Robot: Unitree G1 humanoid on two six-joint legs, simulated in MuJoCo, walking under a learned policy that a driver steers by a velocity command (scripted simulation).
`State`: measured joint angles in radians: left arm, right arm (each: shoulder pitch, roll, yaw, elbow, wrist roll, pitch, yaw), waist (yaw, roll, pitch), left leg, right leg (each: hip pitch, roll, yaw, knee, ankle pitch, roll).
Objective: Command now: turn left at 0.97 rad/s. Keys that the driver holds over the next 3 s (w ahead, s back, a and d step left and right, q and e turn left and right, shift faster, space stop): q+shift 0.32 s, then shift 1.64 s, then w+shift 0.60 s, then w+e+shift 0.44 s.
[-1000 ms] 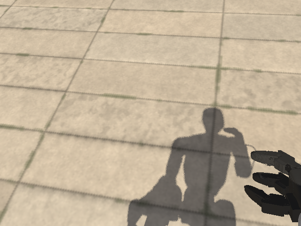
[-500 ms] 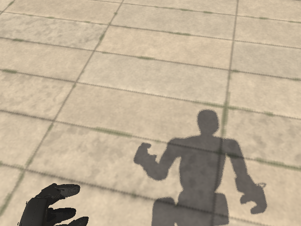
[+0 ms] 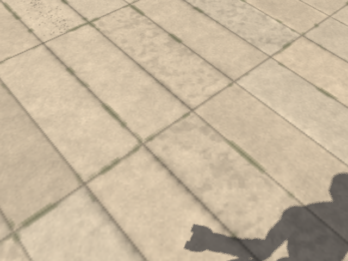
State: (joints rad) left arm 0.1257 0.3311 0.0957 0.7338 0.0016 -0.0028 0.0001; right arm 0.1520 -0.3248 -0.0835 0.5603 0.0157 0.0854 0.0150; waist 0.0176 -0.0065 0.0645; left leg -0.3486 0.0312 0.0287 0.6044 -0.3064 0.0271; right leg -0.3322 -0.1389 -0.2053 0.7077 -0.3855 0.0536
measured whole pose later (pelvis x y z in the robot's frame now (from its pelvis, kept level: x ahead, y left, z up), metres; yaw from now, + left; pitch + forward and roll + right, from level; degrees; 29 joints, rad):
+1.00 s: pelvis +0.04 +0.02 +0.01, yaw +29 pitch -1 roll -1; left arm 0.19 0.27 0.03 0.81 0.02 0.00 0.01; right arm 0.21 -0.23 -0.01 0.70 -0.02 0.00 0.00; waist 0.02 -0.01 0.02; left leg -0.18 -0.03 -0.06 0.51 -0.32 0.02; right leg -0.22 -0.04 0.02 0.47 -0.24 0.05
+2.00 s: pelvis +0.04 +0.01 +0.01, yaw +29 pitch -1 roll +0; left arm 0.22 0.22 0.03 1.11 -0.01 0.02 0.05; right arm 0.29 -0.21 -0.01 1.02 0.00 0.00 -0.03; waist 0.01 0.00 0.03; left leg -0.15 -0.03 -0.05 0.49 -0.32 0.01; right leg -0.21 -0.03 0.03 0.50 -0.28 0.04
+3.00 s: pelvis +0.58 +0.24 +0.01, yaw +12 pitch -2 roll +5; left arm 0.16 0.31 0.07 0.73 -0.04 -0.02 0.01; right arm 0.38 -0.30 -0.09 0.96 -0.01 -0.11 0.01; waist -0.07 -0.03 0.03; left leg 0.01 -0.02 0.23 0.32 -0.30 -0.02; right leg -0.81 -0.17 0.02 1.18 -0.13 -0.06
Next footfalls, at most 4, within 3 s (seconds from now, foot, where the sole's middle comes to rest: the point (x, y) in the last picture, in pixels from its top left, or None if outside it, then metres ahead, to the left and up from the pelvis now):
0.38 right None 0.15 -0.09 -0.77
0.76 left None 0.00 0.12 -0.77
2.70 left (82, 234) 0.51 0.36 -0.76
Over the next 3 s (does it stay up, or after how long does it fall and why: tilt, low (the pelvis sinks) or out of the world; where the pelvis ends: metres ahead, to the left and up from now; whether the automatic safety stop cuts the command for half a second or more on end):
stays up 0.58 0.24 0.01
